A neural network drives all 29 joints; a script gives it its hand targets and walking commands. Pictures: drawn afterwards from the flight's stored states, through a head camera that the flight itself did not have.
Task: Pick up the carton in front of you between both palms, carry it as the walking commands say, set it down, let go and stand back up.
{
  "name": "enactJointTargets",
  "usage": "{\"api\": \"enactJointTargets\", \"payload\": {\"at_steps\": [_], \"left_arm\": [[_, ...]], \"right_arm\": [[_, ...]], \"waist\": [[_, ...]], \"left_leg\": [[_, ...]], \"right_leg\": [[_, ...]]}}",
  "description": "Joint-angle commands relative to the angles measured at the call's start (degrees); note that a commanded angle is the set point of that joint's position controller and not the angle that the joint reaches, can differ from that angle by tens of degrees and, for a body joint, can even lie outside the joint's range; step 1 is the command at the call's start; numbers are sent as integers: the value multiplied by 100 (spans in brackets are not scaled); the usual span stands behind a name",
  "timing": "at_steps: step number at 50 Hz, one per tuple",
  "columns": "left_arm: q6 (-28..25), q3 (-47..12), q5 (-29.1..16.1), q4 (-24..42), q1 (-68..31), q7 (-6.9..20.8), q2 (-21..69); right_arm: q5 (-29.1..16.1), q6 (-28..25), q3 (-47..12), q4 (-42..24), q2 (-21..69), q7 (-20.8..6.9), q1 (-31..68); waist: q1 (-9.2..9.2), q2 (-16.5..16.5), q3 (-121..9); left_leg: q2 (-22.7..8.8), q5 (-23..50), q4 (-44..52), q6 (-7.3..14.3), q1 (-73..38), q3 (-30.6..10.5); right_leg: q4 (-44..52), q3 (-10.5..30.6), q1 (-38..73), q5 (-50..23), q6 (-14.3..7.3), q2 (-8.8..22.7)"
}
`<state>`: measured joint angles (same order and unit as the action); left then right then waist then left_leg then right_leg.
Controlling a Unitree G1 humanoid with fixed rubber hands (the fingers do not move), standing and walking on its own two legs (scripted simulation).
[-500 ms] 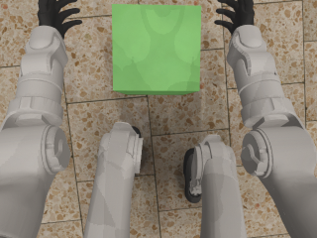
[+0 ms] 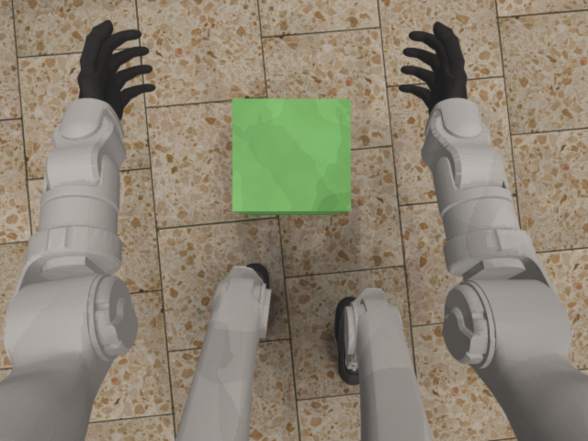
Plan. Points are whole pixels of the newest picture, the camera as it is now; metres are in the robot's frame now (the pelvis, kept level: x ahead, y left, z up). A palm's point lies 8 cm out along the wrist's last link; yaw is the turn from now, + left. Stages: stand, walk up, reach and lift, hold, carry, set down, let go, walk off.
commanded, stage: set down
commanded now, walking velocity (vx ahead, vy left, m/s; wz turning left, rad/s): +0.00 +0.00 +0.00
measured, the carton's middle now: (290, 166) +0.48 +0.07 -0.44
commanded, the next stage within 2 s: let go in 0.16 s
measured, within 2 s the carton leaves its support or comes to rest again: neither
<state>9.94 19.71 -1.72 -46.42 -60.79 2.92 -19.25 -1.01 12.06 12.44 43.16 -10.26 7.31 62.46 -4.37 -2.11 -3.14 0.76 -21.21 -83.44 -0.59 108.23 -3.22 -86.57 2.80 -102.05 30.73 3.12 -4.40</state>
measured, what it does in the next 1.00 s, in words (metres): rises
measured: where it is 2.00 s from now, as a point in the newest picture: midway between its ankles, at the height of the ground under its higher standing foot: (299, 337)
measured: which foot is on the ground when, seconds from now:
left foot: down 0.00-1.00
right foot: down 0.00-1.00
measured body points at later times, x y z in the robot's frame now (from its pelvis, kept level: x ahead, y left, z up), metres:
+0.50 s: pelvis +0.04 +0.01 +0.13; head +0.30 +0.05 +0.50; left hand +0.41 +0.29 +0.01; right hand +0.45 -0.14 +0.01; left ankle +0.11 +0.12 -0.53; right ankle +0.06 -0.14 -0.53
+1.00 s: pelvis +0.10 -0.01 +0.21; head +0.17 -0.01 +0.65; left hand +0.27 +0.24 +0.13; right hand +0.31 -0.22 +0.12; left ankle +0.11 +0.12 -0.53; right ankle +0.06 -0.14 -0.53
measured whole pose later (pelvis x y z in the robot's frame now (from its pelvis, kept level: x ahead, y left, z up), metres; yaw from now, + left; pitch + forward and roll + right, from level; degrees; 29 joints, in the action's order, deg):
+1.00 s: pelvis +0.10 -0.01 +0.21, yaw +3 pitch +8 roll +1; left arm -0.3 3.3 -0.4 -25.6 11.2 3.8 -11.6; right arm 1.3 -0.4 3.9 27.7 -10.6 -1.8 -8.2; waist -1.2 -0.3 1.2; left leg 1.0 -10.8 -25.7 -0.8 22.6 -2.7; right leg -27.6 4.4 -17.6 17.7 0.3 -0.8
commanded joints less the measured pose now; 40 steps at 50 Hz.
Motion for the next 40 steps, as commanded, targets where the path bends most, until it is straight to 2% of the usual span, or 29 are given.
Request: {"api": "enactJointTargets", "payload": {"at_steps": [1, 7, 11, 15, 18, 23, 30, 35, 40], "left_arm": [[-168, 97, 79, 560, -1081, 32, -673], [-300, 192, 242, 416, -911, 59, -560], [-363, 220, 441, 368, -582, 116, -491], [-346, 116, 661, 646, 279, 222, -473], [-344, -79, 761, 1083, 1086, 286, -435], [-482, -417, 639, 1710, 2113, 333, -262], [-781, -773, 373, 1822, 3797, 306, 123], [-971, -984, 296, 2004, 4958, 238, 206], [-1138, -1219, 174, 2279, 5977, 137, 233]], "right_arm": [[64, -183, 95, -524, -442, -54, 1120], [160, -309, 166, -374, -385, -160, 944], [376, -348, 229, -341, -269, -189, 556], [660, -318, 214, -682, -99, -135, -382], [742, -338, 114, -1160, 1, -110, -1226], [635, -552, -70, -1760, 2, -225, -2220], [552, -920, -209, -1599, -61, -517, -3862], [480, -1127, -311, -1568, -198, -660, -4989], [372, -1314, -493, -1759, -296, -773, -5857]], "waist": [[-191, 271, -5747], [-199, 237, -5440], [-146, 172, -5452], [-101, 173, -5744], [-107, 305, -5646], [-76, 490, -4832], [86, 517, -3820], [157, 536, -3146], [229, 400, -2318]], "left_leg": [[256, 2392, 840, -160, -5448, 651], [220, 2467, 1542, -132, -5845, 571], [211, 2517, 1961, -103, -6169, 552], [217, 2889, 2358, -56, -6962, 547], [194, 3087, 2682, -27, -7709, 489], [109, 3202, 3242, -5, -8636, 267], [7, 3499, 3846, -44, -9386, 18], [9, 3528, 4286, -68, -9812, 30], [75, 3301, 4860, -72, -10039, 104]], "right_leg": [[1369, -784, 1482, -1144, 100, -332], [2077, -677, 1949, -1299, 110, -253], [2526, -627, 2470, -1479, 131, -213], [2990, -622, 3194, -1866, 141, -212], [3347, -632, 3530, -1965, 111, -201], [3929, -577, 3781, -1881, 12, -155], [4561, -495, 4375, -1896, -88, -75], [4993, -406, 5286, -2050, -126, -30], [5540, -312, 6594, -2380, -141, 58]]}}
